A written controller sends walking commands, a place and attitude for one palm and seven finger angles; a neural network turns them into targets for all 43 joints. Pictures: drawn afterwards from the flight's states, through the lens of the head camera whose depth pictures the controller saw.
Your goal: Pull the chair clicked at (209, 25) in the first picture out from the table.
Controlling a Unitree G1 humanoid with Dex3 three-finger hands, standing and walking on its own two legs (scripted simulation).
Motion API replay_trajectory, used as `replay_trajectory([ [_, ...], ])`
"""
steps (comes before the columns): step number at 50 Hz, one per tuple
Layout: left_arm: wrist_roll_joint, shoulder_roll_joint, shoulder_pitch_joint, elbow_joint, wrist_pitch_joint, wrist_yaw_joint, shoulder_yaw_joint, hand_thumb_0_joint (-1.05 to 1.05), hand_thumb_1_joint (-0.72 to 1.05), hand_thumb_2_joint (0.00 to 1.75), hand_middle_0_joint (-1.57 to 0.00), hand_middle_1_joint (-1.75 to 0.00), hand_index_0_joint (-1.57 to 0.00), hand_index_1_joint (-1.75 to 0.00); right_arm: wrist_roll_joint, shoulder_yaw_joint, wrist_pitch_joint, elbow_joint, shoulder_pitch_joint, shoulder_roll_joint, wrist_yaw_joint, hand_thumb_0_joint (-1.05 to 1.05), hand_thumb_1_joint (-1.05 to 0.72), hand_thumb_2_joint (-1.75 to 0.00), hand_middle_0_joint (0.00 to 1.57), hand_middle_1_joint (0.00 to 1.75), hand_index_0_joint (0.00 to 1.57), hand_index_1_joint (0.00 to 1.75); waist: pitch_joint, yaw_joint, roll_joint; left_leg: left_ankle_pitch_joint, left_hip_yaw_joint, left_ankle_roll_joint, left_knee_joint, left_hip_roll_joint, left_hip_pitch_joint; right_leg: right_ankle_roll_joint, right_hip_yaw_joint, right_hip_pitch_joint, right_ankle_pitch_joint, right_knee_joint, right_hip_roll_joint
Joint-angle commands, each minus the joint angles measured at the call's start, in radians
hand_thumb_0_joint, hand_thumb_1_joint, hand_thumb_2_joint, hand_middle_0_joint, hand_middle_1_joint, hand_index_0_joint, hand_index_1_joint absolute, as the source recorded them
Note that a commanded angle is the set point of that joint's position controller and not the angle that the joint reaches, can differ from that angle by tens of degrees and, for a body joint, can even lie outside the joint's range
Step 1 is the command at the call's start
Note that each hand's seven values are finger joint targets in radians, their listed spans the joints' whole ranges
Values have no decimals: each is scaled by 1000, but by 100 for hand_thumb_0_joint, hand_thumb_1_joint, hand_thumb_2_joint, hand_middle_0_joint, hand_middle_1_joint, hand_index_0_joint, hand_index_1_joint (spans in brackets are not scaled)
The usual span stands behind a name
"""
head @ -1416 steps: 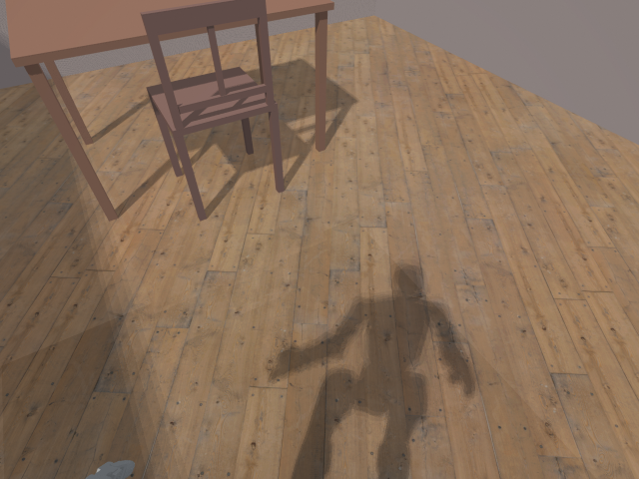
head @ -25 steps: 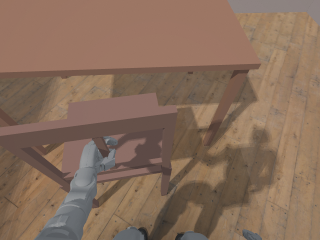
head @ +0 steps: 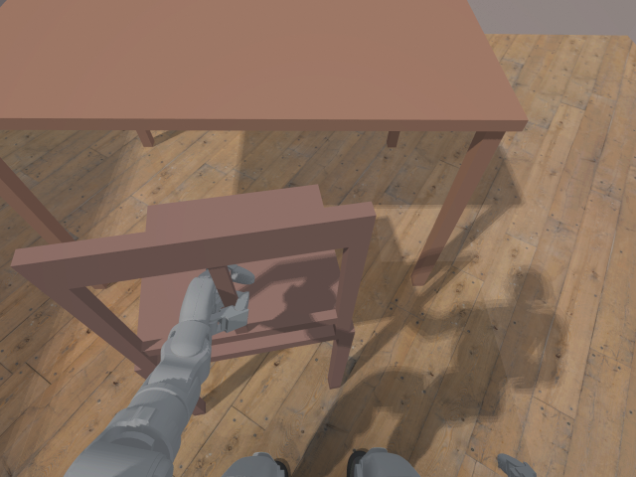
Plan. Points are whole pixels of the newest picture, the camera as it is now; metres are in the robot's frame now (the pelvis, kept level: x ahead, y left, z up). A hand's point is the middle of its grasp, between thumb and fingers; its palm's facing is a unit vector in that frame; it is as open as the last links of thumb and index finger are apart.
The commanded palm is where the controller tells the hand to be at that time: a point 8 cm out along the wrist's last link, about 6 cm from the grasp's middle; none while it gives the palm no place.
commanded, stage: step backward, pulling the chair out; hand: left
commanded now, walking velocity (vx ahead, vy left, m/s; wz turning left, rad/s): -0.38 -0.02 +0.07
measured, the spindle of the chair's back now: (230, 300) +0.36 +0.15 -0.08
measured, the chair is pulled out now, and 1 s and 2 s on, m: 0.17 0.23 0.44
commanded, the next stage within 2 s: none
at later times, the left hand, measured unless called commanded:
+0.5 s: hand (235, 328) +0.31 +0.13 -0.06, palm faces -0.02 -0.99 -0.17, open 5.3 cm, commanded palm +0.30 +0.18 -0.05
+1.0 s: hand (228, 349) +0.28 +0.13 -0.06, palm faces +0.03 -0.98 -0.18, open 5.3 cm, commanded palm +0.26 +0.18 -0.06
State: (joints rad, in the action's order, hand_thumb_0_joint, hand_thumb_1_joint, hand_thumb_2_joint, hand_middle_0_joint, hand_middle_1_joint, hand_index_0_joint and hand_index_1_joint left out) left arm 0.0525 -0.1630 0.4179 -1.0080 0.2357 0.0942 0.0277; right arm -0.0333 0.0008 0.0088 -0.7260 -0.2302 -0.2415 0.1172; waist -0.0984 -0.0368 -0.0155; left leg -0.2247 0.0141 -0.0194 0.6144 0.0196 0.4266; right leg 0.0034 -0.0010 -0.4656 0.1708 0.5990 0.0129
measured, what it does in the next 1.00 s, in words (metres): steps on the spot: left foot, then right foot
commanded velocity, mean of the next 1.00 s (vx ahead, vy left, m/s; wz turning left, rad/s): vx -0.38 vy -0.02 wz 0.03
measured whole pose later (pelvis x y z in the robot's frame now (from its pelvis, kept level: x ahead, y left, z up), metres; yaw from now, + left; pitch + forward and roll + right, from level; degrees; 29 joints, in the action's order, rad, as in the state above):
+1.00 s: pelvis -0.06 -0.01 +0.01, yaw +1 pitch +4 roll -2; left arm 0.04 -0.16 0.43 -0.96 0.25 0.09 -0.02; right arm 0.01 0.00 0.03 -0.75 -0.18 -0.18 0.07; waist -0.15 -0.02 0.05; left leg -0.28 -0.01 0.03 0.64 -0.09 0.39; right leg -0.01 0.04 -0.29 0.26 0.48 -0.04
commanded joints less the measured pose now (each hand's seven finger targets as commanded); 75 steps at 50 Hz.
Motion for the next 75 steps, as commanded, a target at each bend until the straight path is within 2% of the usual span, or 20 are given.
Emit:
replay_trajectory([
  [1, -29, -133, 230, 206, 45, 14, -26, 0, 90, 90, -50, -145, -50, -145, 8, -50, -22, 116, -1, -138, 7, 0, -90, -90, 20, 30, 20, 30, 350, 13, 109, 87, -194, -51, -144, -224, 59, -35, -88, 304, 7, 26, 66],
  [6, -31, -184, 174, 190, 49, 31, -55, 0, 90, 90, -50, -145, -50, -145, 2, -59, -22, 109, -29, -128, -3, 0, -90, -90, 20, 30, 20, 30, 348, 6, -134, -270, -57, 39, 211, -6, -31, -139, -365, 142, 283, -362, 317],
  [8, -38, -172, 195, 186, 34, 34, -58, 0, 90, 90, -50, -145, -50, -145, 10, -53, -22, 109, 12, -123, -9, 0, -90, -90, 20, 30, 20, 30, 357, 23, -133, -318, -96, 40, 381, -6, -6, -173, -342, 178, 165, -367, 361],
  [13, -33, -134, 205, 210, 29, 24, -43, 0, 90, 90, -50, -145, -50, -145, 6, -26, -31, 74, -21, -130, 3, 0, -90, -90, 20, 30, 20, 30, 357, -27, -72, -55, -98, 23, -185, -75, -116, -43, -70, 260, -174, -111, 176],
  [15, -33, -111, 233, 259, 24, 21, -18, 0, 90, 90, -50, -145, -50, -145, 17, -42, -17, 105, 0, -161, 12, 0, -90, -90, 20, 30, 20, 30, 327, 5, 161, 313, -302, -67, -214, -265, -73, 13, 6, 215, -106, 79, 34],
  [22, -51, -79, 256, 290, 25, 2, 9, 0, 90, 90, -50, -145, -50, -145, 33, -59, -1, 99, -19, -127, -5, 0, -90, -90, 20, 30, 20, 30, 350, -9, 164, 464, -160, -26, -89, -251, -100, -22, -23, 296, -247, 32, 59],
  [29, -49, -181, 192, 200, 23, 16, -64, 0, 90, 90, -50, -145, -50, -145, 13, -68, -4, 84, -20, -116, 5, 0, -90, -90, 20, 30, 20, 30, 407, 10, -123, -342, -64, 50, 266, -9, -33, -133, -276, 287, -166, -306, 326],
  [33, -52, -133, 208, 222, 10, 12, -52, 0, 90, 90, -50, -145, -50, -145, 15, -33, -4, 86, -6, -115, 2, 0, -90, -90, 20, 30, 20, 30, 421, -10, -150, -237, -76, 41, 35, -52, -65, -86, -108, 355, -296, -208, 258],
  [36, -38, -96, 199, 295, 8, 6, -10, 0, 90, 90, -50, -145, -50, -145, 17, -48, 16, 126, 11, -170, 18, 0, -90, -90, 20, 30, 20, 30, 376, -6, 121, 217, -239, -42, -243, -226, -96, 16, 16, 285, -187, 8, 62],
  [41, -43, -64, 283, 347, 13, 1, 10, 0, 90, 90, -50, -145, -50, -145, 44, -48, 14, 123, 31, -112, -3, 0, -90, -90, 20, 30, 20, 30, 287, 3, 249, 495, -245, -110, -215, -357, -107, -15, -3, 161, 214, 226, 27],
  [44, -60, -89, 315, 293, 38, 8, -10, 0, 90, 90, -50, -145, -50, -145, 48, -70, -15, 68, -42, -121, -25, 0, -90, -90, 20, 30, 20, 30, 343, -23, 147, 924, -201, -72, -31, -335, -419, -28, -8, 109, 16, -18, 31],
  [47, -83, -98, 327, 231, 74, 7, -15, 0, 90, 90, -50, -145, -50, -145, 48, -71, -20, 34, -72, -126, -33, 0, -90, -90, 20, 30, 20, 30, 415, -29, 159, 915, -126, -17, 72, -264, -450, -34, -10, 227, -330, -191, 42],
  [49, -74, -181, 286, 213, 87, 12, -72, 0, 90, 90, -50, -145, -50, -145, 34, -72, -8, 54, -75, -126, -16, 0, -90, -90, 20, 30, 20, 30, 512, -31, 31, 459, -24, 45, 135, -164, -176, -72, -116, 563, -990, -122, 164],
  [51, -62, -193, 247, 160, 62, 8, -104, 0, 90, 90, -50, -145, -50, -145, 17, -75, -11, 76, 0, -119, 0, 0, -90, -90, 20, 30, 20, 30, 482, 2, -145, -231, -63, 62, 240, -68, 36, -99, -185, 632, -1198, -98, 310],
  [54, -68, -217, 227, 211, 45, 10, -128, 0, 90, 90, -50, -145, -50, -145, 27, -48, -16, 91, 70, -118, 0, 0, -90, -90, 20, 30, 20, 30, 420, 24, -22, -262, -112, 51, 218, -67, 78, -118, -168, 577, -981, -109, 336],
  [59, -37, -191, 123, 287, -7, 23, -111, 0, 90, 90, -50, -145, -50, -145, 13, -41, 9, 123, 72, -137, 15, 0, -90, -90, 20, 30, 20, 30, 436, 17, -122, -43, -70, 55, -13, -85, -9, -85, -100, 622, -973, -62, 282],
  [64, -34, -115, 127, 408, -12, 0, -19, 0, 90, 90, -50, -145, -50, -145, 13, -64, 39, 171, 28, -163, 20, 0, -90, -90, 20, 30, 20, 30, 415, -14, -91, 540, -75, 3, -150, -193, -273, 1, 7, 410, -565, -77, 104],
  [67, -49, -57, 133, 499, -8, -15, 11, 0, 90, 90, -50, -145, -50, -145, 53, -59, 30, 174, 39, -128, -19, 0, -90, -90, 20, 30, 20, 30, 457, -10, 312, 1070, -209, -83, -170, -331, -472, 3, 17, 155, 115, 124, 11],
  [69, -61, -79, 112, 503, -11, -12, -12, 0, 90, 90, -50, -145, -50, -145, 70, -67, 20, 160, 43, -118, -49, 0, -90, -90, 20, 30, 20, 30, 444, 5, 358, 1011, -216, -112, -174, -369, -469, -17, 5, 79, 341, 243, 0],
  [75, -59, -90, 185, 414, -3, 1, -23, 0, 90, 90, -50, -145, -50, -145, 59, -70, -23, 116, 7, -121, -55, 0, -90, -90, 20, 30, 20, 30, 369, -21, 267, 930, -184, -111, -130, -354, -549, -5, -3, 39, 256, 103, -8],
])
